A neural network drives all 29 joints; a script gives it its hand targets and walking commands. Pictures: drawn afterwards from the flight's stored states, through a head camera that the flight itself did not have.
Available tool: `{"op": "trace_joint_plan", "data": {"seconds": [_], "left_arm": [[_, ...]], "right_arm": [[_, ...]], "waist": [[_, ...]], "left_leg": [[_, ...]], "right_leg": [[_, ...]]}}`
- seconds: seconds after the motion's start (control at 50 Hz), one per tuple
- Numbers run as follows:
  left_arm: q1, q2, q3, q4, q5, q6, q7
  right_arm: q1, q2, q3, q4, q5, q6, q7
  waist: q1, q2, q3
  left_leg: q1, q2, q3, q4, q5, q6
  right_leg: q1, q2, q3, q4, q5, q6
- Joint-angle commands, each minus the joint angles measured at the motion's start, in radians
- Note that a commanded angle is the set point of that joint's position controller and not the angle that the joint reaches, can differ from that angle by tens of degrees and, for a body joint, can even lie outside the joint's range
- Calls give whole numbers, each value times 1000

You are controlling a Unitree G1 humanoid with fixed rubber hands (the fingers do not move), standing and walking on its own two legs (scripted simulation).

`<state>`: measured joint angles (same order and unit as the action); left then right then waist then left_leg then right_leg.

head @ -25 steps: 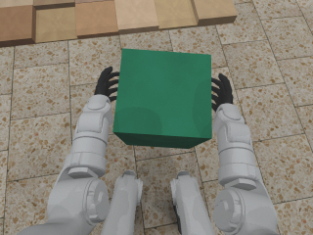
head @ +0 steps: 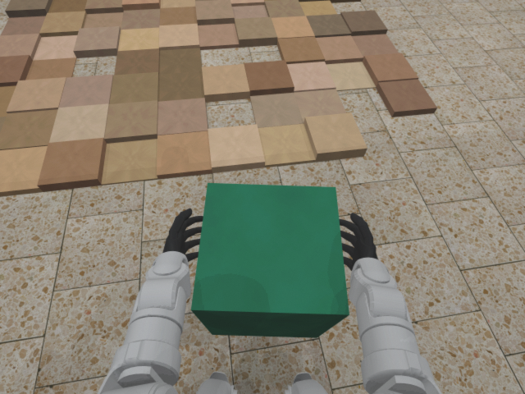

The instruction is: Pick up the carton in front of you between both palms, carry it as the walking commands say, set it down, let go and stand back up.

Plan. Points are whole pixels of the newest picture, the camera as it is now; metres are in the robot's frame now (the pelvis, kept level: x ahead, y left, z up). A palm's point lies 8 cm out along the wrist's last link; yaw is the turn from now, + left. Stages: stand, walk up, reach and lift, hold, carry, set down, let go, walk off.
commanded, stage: reach and lift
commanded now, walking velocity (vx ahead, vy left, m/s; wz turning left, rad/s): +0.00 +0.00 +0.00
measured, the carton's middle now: (267, 268) +0.36 -0.01 -0.10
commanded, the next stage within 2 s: hold in 1.42 s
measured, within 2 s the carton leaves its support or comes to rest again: neither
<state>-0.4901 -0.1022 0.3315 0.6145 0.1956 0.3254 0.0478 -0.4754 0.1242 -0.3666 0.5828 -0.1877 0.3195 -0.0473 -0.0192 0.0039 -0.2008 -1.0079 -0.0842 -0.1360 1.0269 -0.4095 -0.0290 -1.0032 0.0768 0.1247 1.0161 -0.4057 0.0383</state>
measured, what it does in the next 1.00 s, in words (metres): rises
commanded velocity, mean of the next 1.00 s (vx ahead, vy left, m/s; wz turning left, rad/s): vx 0.00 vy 0.00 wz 0.00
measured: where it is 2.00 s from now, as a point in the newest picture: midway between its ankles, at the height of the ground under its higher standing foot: outside the picture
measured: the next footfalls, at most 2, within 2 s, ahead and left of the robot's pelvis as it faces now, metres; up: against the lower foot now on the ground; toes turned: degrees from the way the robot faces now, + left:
none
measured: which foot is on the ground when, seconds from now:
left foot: down 0.00-1.00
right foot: down 0.00-1.00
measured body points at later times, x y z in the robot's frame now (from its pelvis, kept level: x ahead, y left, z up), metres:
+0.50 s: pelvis +0.03 +0.00 +0.08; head -0.01 +0.00 +0.53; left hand +0.33 +0.15 +0.09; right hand +0.33 -0.16 +0.09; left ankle +0.04 +0.13 -0.66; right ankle +0.04 -0.14 -0.66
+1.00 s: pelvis +0.02 +0.00 +0.08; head +0.00 +0.00 +0.53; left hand +0.33 +0.15 +0.10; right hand +0.33 -0.16 +0.10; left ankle +0.04 +0.13 -0.66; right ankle +0.04 -0.14 -0.66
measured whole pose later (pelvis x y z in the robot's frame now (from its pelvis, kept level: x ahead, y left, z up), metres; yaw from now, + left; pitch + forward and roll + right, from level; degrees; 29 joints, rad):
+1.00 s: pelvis +0.02 +0.00 +0.08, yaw +0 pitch -4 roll +0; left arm -0.30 -0.16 0.28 0.36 0.29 0.64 0.00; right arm -0.31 0.16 -0.28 0.35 -0.29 0.63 0.01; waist -0.01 0.00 0.00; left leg -0.16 -0.04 -0.14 0.44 -0.22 -0.01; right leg -0.16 0.04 0.14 0.43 -0.21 0.02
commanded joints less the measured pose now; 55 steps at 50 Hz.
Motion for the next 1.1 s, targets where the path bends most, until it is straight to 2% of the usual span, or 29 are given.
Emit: {"op": "trace_joint_plan", "data": {"seconds": [0.0, 0.16, 0.32, 0.4, 0.5, 0.54, 0.68, 0.82, 1.08], "left_arm": [[-498, -1061, -582, -16, -131, -19, -236], [-362, -1052, -631, -91, -148, 42, -248], [-262, -1047, -695, -218, -178, 163, -264], [-241, -1018, -672, -246, -172, 224, -273], [-286, -1002, -596, -204, -142, 256, -290], [-334, -1010, -588, -203, -140, 253, -298], [-421, -1042, -611, -220, -151, 246, -306], [-394, -1031, -606, -228, -144, 263, -302], [-292, -1010, -644, -324, -167, 294, -289]], "right_arm": [[-486, 1037, 601, 28, 127, 3, 246], [-345, 1042, 659, -34, 133, 64, 257], [-250, 1025, 720, -164, 160, 179, 272], [-213, 1008, 694, -184, 148, 239, 276], [-260, 996, 617, -143, 116, 272, 293], [-308, 1008, 612, -140, 115, 270, 299], [-400, 1037, 643, -165, 134, 263, 306], [-374, 1017, 635, -170, 126, 278, 305], [-275, 988, 668, -265, 147, 306, 297]], "waist": [[-3, 14, -520], [8, 1, -380], [16, -3, -218], [15, -2, -94], [14, -3, 25], [14, -6, 18], [15, -5, -72], [13, -1, -64], [13, 0, -81]], "left_leg": [[425, -48, 68, -203, 303, 15], [638, -30, 54, -383, 405, 16], [826, -14, 52, -552, 451, 12], [854, -12, 57, -617, 384, 15], [830, -10, 67, -647, 229, 22], [830, -10, 70, -643, 200, 25], [856, -9, 74, -628, 217, 23], [883, -11, 74, -649, 246, 18], [952, -17, 65, -672, 404, 9]], "right_leg": [[412, 55, -71, -190, 308, -21], [635, 36, -47, -373, 411, -19], [823, 23, -46, -539, 460, -17], [862, 21, -48, -605, 393, -23], [841, 13, -58, -636, 237, -27], [841, 12, -61, -634, 208, -27], [883, 12, -64, -621, 228, -28], [900, 15, -65, -636, 258, -26], [953, 24, -63, -655, 406, -18]]}}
